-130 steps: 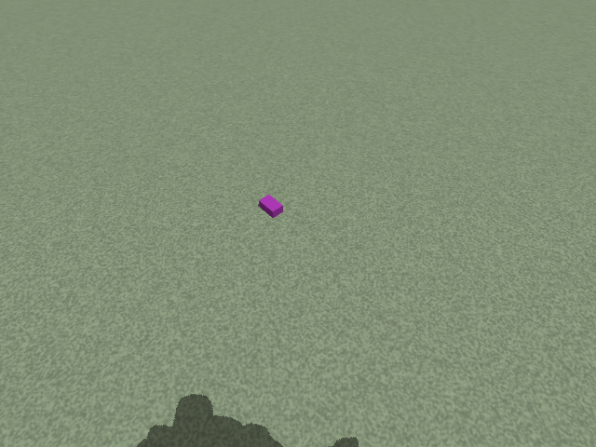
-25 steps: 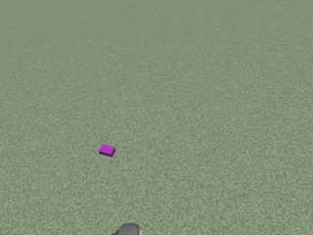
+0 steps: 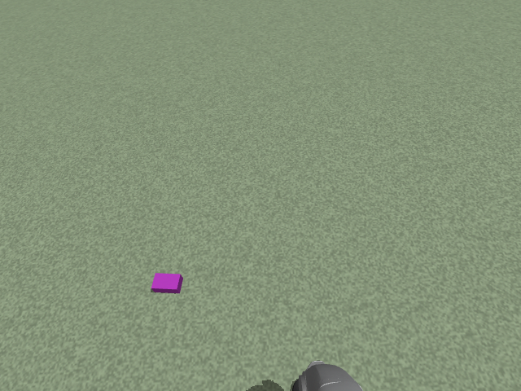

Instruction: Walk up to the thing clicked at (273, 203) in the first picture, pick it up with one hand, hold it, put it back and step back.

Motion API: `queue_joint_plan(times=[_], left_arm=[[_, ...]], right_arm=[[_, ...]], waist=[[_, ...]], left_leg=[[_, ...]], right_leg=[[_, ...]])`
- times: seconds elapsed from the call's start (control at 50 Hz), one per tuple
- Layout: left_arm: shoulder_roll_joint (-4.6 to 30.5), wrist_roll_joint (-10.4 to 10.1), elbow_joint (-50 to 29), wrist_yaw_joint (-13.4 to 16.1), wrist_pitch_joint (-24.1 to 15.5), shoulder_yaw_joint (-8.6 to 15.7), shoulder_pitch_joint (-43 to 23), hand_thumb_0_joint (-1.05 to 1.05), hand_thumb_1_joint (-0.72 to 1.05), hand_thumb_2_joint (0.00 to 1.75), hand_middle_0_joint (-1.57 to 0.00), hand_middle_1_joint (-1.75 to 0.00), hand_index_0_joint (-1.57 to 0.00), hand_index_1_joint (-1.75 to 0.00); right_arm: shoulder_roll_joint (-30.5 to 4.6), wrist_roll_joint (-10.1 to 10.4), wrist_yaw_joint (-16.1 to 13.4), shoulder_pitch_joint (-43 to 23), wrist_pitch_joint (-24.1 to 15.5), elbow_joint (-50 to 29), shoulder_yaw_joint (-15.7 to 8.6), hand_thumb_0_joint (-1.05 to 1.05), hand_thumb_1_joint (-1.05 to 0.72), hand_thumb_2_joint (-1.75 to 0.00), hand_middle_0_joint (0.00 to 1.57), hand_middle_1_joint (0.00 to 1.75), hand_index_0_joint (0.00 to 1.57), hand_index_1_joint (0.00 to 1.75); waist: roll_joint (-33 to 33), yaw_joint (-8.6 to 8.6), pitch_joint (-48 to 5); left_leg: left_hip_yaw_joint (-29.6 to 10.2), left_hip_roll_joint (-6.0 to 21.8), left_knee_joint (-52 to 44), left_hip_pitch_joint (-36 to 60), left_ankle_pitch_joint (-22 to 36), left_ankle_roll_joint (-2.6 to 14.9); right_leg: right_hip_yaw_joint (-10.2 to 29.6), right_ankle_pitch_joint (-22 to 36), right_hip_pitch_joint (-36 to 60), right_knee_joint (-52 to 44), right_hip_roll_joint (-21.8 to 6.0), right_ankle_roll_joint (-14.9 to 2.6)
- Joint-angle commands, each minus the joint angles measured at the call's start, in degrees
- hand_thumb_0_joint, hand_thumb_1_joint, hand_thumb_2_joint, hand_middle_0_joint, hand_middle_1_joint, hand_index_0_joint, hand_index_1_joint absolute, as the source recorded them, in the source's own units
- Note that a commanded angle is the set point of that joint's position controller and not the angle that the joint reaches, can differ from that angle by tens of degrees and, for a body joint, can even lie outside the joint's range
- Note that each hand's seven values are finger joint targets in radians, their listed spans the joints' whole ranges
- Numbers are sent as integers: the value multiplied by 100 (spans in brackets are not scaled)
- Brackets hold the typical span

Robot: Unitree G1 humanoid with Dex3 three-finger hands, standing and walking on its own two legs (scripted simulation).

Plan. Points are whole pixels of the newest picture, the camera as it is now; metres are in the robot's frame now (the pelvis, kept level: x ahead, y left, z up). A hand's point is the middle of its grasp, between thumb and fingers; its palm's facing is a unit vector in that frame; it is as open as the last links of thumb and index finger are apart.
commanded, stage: walk up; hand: left
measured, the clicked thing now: (167, 283) +0.62 +0.38 -0.73
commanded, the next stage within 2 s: none
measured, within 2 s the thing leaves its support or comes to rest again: neither
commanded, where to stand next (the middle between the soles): +0.20 +0.22 m, yaw -12 degrees
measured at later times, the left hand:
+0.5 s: hand out of the picture +0.13 +0.54 -0.15, palm faces -0.10 -0.77 -0.63, open 7.3 cm
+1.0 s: hand (19, 320) +0.32 +0.47 -0.15, palm faces -0.22 -0.91 -0.35, open 7.3 cm
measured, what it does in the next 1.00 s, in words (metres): steps to the left: right foot, then left foot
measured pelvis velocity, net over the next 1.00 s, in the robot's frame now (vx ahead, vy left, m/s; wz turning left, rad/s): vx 0.14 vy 0.27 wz -0.20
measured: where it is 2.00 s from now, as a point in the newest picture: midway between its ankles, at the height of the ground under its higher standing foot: outside the picture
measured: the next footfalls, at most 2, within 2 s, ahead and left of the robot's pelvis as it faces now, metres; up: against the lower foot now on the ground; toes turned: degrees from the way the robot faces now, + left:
right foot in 0.02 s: +0.13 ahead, -0.07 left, +0.00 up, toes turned -6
left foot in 0.42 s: +0.13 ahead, +0.35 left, +0.00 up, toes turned -2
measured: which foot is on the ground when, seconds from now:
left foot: down 0.00-0.04, up 0.06-0.40, down 0.42-0.86, up 0.88-1.00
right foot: up 0.00-0.00, down 0.02-0.44, up 0.46-0.80, down 0.82-1.00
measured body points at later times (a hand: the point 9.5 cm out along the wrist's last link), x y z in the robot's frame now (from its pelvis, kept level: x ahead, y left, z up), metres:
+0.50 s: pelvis +0.07 +0.20 -0.03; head +0.09 +0.19 +0.41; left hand +0.14 +0.58 -0.11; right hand +0.11 -0.15 -0.13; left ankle +0.09 +0.35 -0.72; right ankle +0.08 -0.02 -0.69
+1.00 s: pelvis +0.14 +0.27 -0.01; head +0.19 +0.26 +0.44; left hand +0.33 +0.52 -0.12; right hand +0.15 -0.05 -0.12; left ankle +0.15 +0.40 -0.70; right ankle +0.17 +0.15 -0.72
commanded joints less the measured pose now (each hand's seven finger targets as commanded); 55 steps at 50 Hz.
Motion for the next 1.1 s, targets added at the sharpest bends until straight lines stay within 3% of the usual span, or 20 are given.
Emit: queue_joint_plan(times=[0.0,0.02,0.06,0.16,0.32,0.38,0.4,0.42,0.46,0.52,0.64,0.78,0.82,0.84,0.86,0.9,1.0,1.04,1.06,1.08], left_arm=[[1806,125,76,299,-71,743,2126,0,90,90,-20,-30,-20,-30],[2036,142,-247,354,-64,754,1714,0,90,90,-20,-30,-20,-30],[2021,45,-575,484,-52,734,753,0,90,90,-20,-30,-20,-30],[1774,226,-570,335,-212,640,324,0,90,90,-20,-30,-20,-30],[2402,433,-516,243,-207,875,463,0,90,90,-20,-30,-20,-30],[2202,403,-552,278,-106,782,-124,0,90,90,-20,-30,-20,-30],[1770,421,-512,313,-37,640,-15,0,90,90,-20,-30,-20,-30],[1057,358,-498,334,10,403,234,0,90,90,-20,-30,-20,-30],[1568,312,-415,453,-48,414,128,0,90,90,-20,-30,-20,-30],[1766,125,75,282,-86,517,438,0,90,90,-20,-30,-20,-30],[1088,185,-236,-141,-38,350,-150,0,90,90,-20,-30,-20,-30],[854,168,-279,-245,188,325,-301,0,90,90,-20,-30,-20,-30],[1430,195,-166,-199,170,467,243,0,90,90,-20,-30,-20,-30],[1452,176,-210,-178,157,473,319,0,90,90,-20,-30,-20,-30],[1355,96,-314,-149,162,395,-54,0,90,90,-20,-30,-20,-30],[1137,136,-299,-162,225,293,-577,0,90,90,-20,-30,-20,-30],[1256,212,-420,-235,412,277,-1285,0,90,90,-20,-30,-20,-30],[910,191,-601,-308,522,256,-1455,0,90,90,-20,-30,-20,-30],[928,234,-548,-284,612,327,-1312,0,90,90,-20,-30,-20,-30],[1233,287,-485,-284,681,419,-1337,0,90,90,-20,-30,-20,-30]], right_arm=[[-722,140,-49,-393,-144,-919,-193,0,-90,-90,20,30,20,30],[-977,98,-60,44,-16,-839,-240,0,-90,-90,20,30,20,30],[-1506,29,-128,35,128,-745,-426,0,-90,-90,20,30,20,30],[-1327,65,60,-33,180,-474,-394,0,-90,-90,20,30,20,30],[-1313,33,194,-449,166,-628,-464,0,-90,-90,20,30,20,30],[-1415,0,125,657,106,-235,-594,0,-90,-90,20,30,20,30],[-1528,-76,72,1205,68,-27,-670,0,-90,-90,20,30,20,30],[-1908,-135,19,1285,32,-70,-708,0,-90,-90,20,30,20,30],[-2646,110,-9,-276,-66,-459,-743,0,-90,-90,20,30,20,30],[-1787,54,-127,-336,-183,-438,-479,0,-90,-90,20,30,20,30],[-1557,302,-371,255,-509,71,-229,0,-90,-90,20,30,20,30],[-1415,436,-537,-54,-543,204,-75,0,-90,-90,20,30,20,30],[-1171,519,-555,-191,-585,162,25,0,-90,-90,20,30,20,30],[-961,520,-576,-19,-564,181,110,0,-90,-90,20,30,20,30],[-1139,436,-657,-99,-500,267,47,0,-90,-90,20,30,20,30],[-1089,425,-651,-201,-521,526,44,0,-90,-90,20,30,20,30],[-1014,447,-643,397,-610,979,42,0,-90,-90,20,30,20,30],[-1686,275,-737,331,-672,969,-154,0,-90,-90,20,30,20,30],[-1965,297,-766,-136,-682,800,-198,0,-90,-90,20,30,20,30],[-2148,344,-776,-447,-691,710,-274,0,-90,-90,20,30,20,30]], waist=[[-1496,1198,-1251],[-1137,907,-1481],[-437,657,-930],[-733,346,-75],[-1571,525,-423],[-832,-194,-872],[73,-463,-927],[1832,-503,-514],[1840,102,80],[924,267,246],[360,286,-178],[146,594,-793],[-619,982,-1300],[-1050,1011,-1655],[-987,870,-1668],[-587,598,-1223],[-1104,182,-978],[26,138,-688],[419,310,-505],[358,296,-309]], left_leg=[[-848,318,2434,-2405,228,-730],[-1579,275,3523,-2887,-934,-964],[-2195,661,4449,-3174,-824,-1017],[-1899,771,3912,-2189,334,-653],[-1267,868,1774,-1557,-315,-626],[-791,487,505,-11,-16,-534],[-1022,300,33,522,-389,-511],[-2933,1356,-1320,311,-1835,-364],[-5325,2449,-2631,-689,-2438,558],[-3196,1614,-1321,-425,-113,368],[-2496,1908,-735,375,4252,542],[-1567,1377,243,-104,5135,-236],[-1270,819,1988,-1079,4052,-701],[-1238,237,2983,-1889,590,-891],[-1441,306,2643,-1734,-1502,-792],[-1624,451,1932,-1230,-1705,-635],[-818,165,-397,-43,1545,-495],[-2871,1543,-1156,137,2352,4],[-3996,2770,-1486,-246,2805,765],[-4299,3134,-1463,-569,2884,1296]], right_leg=[[2287,784,3595,-1625,-1330,-790],[4119,-127,3402,-1854,-2588,-1322],[4794,-1480,2379,-2193,-3046,-1993],[2058,-1092,102,-1942,-1479,-1045],[1839,-2003,-122,-1334,-1167,-871],[1429,-1810,-822,-197,-1104,-567],[1101,-1779,-1344,1114,-718,-315],[547,-2596,-2466,2961,281,-58],[1057,-2089,-2454,3604,-25,-183],[1004,-1348,-2151,3124,-269,-44],[798,-1064,-1076,1570,-166,-23],[386,122,1133,-484,173,-325],[2035,2002,2469,-836,-782,-966],[3577,3037,3103,-863,-1952,-1764],[4008,3198,2629,-827,-2392,-2223],[2908,2984,1662,-889,-1852,-1639],[1592,2656,762,35,-638,-723],[1261,904,-364,1179,53,-117],[1213,-1983,-576,1826,231,79],[1557,-2259,-497,2515,-20,112]])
